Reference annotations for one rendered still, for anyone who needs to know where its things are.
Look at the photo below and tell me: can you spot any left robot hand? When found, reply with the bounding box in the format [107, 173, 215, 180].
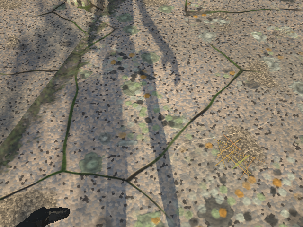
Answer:
[14, 207, 70, 227]

